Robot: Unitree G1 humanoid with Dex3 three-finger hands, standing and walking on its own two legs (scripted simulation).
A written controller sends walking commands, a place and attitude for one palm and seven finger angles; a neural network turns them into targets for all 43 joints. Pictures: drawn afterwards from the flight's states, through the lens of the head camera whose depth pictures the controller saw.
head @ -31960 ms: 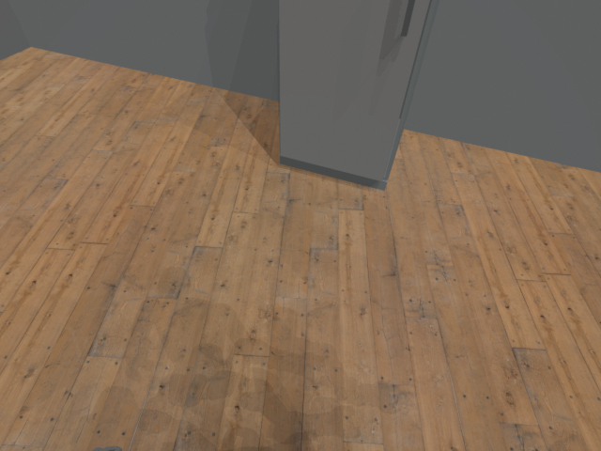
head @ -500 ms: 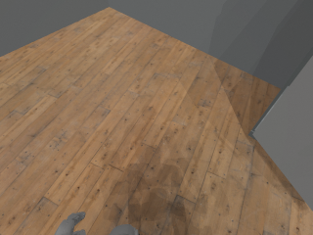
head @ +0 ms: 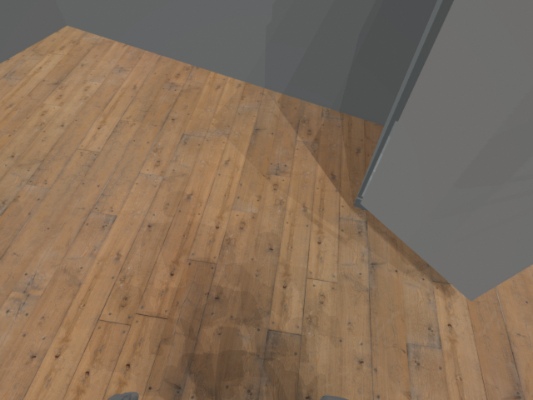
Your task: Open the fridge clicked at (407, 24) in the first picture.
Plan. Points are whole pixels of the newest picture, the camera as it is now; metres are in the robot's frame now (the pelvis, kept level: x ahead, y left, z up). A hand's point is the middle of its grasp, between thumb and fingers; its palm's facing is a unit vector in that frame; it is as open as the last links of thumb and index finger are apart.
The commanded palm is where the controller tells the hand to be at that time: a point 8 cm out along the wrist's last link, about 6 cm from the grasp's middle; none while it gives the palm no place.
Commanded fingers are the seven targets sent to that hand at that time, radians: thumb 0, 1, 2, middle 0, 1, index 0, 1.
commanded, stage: turn to face it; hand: right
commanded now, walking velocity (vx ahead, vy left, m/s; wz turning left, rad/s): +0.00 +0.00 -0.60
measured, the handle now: out of the picture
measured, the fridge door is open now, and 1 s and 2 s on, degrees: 27 27 27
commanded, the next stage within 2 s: take the last steps up to it in 0.74 s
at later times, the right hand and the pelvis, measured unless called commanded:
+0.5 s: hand out of the picture +0.02 -0.18 -0.15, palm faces +0.30 +0.91 -0.29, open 7.4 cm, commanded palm none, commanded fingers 0.00 -0.90 -0.90 0.20 0.30 0.20 0.30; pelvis +0.02 +0.03 +0.01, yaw -18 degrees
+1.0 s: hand out of the picture -0.02 -0.18 -0.16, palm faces +0.48 +0.84 -0.26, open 7.4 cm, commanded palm none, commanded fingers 0.00 -0.90 -0.90 0.20 0.30 0.20 0.30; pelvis +0.03 +0.02 -0.01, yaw -27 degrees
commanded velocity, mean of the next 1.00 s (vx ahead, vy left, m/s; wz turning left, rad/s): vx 0.05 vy -0.03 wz -0.40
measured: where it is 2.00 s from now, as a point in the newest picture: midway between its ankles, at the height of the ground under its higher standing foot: (339, 393)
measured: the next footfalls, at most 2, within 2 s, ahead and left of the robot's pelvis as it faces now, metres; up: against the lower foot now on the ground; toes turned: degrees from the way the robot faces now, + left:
right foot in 0.04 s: +0.04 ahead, -0.14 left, +0.00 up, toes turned -7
left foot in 0.30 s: +0.08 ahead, +0.13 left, +0.00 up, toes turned -6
